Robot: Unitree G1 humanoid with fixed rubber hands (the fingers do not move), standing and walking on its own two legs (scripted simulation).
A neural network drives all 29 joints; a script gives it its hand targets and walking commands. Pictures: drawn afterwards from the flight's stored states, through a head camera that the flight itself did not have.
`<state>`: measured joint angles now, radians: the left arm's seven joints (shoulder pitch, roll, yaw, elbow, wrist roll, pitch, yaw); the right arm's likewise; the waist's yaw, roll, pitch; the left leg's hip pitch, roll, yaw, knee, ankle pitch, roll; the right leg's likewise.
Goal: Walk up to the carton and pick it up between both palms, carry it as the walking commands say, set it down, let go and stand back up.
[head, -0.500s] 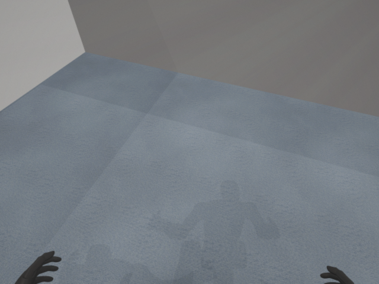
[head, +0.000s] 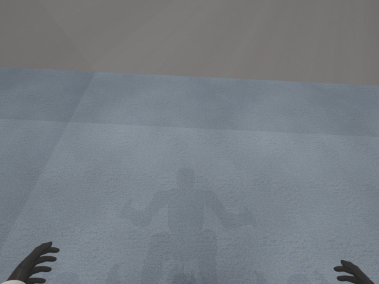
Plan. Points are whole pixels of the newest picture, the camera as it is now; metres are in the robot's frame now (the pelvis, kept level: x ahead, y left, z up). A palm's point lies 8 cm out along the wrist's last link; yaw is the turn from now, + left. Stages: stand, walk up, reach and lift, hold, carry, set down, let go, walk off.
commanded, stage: walk up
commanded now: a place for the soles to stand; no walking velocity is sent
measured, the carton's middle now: out of the picture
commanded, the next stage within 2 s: none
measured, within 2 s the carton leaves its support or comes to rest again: neither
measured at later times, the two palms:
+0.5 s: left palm (95, 250) +0.23 +0.20 -0.08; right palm out of the picture +0.00 -0.43 -0.01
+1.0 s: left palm (202, 193) +0.33 -0.05 -0.03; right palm out of the picture -0.17 -0.50 -0.07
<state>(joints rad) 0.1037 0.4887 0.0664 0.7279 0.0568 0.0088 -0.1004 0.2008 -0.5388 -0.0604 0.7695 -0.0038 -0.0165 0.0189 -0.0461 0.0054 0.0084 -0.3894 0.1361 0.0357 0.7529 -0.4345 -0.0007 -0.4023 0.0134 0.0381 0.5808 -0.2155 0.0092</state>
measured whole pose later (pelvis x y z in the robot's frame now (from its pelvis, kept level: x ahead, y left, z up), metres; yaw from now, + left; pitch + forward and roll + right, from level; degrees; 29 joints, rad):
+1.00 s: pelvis -0.02 -0.18 +0.01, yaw -41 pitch +2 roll -1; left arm 0.10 0.50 0.11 0.59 0.06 0.04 -0.15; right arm 0.23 -0.48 -0.06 0.82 -0.01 -0.07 -0.01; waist 0.01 0.02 0.02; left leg -0.45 -0.01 0.04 0.67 -0.34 0.01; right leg -0.35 0.15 0.13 0.46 -0.14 -0.06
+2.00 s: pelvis -0.14 -0.48 +0.01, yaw -103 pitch +2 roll +1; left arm -0.10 0.54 0.10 0.75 0.01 0.03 -0.22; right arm 0.32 -0.63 -0.12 0.91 -0.03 -0.11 0.01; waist -0.08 -0.09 -0.06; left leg 0.02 0.22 0.41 0.36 -0.33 -0.10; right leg -0.50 -0.12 -0.04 0.60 -0.16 0.01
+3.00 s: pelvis -0.51 -0.88 -0.01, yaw -142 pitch +1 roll -2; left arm 0.21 0.52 0.09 0.82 0.01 -0.03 -0.13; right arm 0.25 -0.53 -0.10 0.85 -0.03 -0.17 0.02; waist 0.07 -0.02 0.02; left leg -0.50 0.15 0.14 0.64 -0.14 0.03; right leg -0.29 0.06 0.04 0.80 -0.42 -0.05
